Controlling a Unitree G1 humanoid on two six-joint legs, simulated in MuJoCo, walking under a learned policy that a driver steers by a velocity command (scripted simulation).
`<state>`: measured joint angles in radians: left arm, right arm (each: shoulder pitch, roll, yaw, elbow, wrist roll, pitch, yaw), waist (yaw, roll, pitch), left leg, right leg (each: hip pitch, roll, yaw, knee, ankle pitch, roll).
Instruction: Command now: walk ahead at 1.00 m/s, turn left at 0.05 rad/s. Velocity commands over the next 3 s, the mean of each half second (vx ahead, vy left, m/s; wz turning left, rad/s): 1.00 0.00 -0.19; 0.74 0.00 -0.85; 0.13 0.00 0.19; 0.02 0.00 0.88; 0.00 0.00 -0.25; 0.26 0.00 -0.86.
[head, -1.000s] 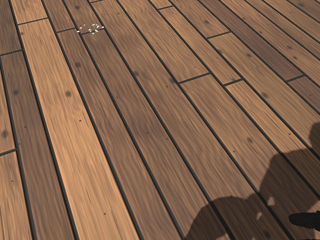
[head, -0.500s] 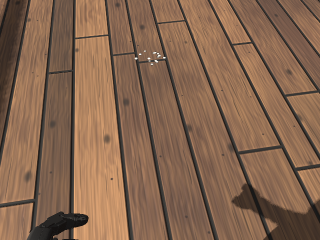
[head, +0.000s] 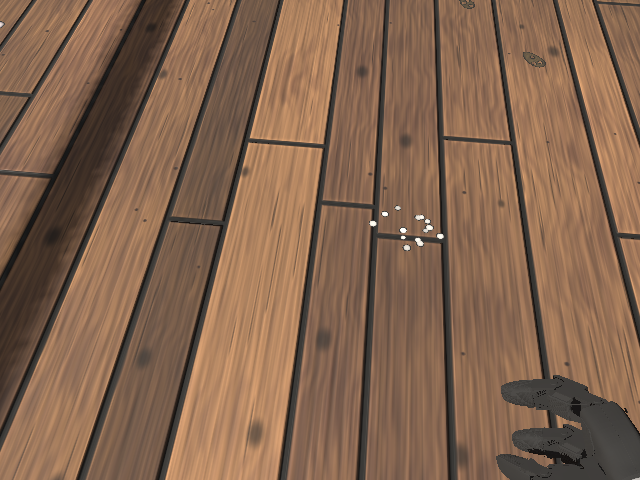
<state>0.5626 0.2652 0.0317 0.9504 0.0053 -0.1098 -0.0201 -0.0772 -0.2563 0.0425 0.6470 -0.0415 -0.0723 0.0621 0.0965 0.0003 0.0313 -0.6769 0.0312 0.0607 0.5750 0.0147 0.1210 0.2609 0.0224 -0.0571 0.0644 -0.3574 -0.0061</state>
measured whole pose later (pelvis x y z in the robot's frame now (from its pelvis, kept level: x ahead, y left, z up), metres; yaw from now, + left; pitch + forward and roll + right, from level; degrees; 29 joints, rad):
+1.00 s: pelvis +0.93 -0.04 +0.00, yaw -35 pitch +2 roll +1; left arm 0.34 0.32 0.06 0.74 -0.04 0.01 0.03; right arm 0.00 -0.25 -0.01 0.61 -0.02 -0.07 -0.03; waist 0.09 -0.02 0.09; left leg -0.49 0.00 0.00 0.56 -0.11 -0.02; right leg -0.40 0.10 0.13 1.38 -0.55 0.06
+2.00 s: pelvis +1.06 -0.06 +0.02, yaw +3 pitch +3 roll -3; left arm 0.06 0.29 0.10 0.71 0.00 -0.02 0.02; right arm 0.14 -0.33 -0.10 0.57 0.02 0.06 -0.04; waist -0.01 0.00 0.03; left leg -0.36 -0.14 -0.26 0.52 -0.19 0.05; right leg -0.49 0.08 0.16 0.73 -0.30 0.07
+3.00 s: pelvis +1.15 -0.19 +0.03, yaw -35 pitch +3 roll +2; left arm 0.45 0.29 0.05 0.68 0.01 -0.02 -0.02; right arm 0.11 -0.32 -0.08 0.68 -0.06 -0.04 0.05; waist 0.05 0.03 -0.01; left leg -0.63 0.05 -0.03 0.92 -0.17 -0.05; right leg -0.13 0.06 0.14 0.38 -0.29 -0.08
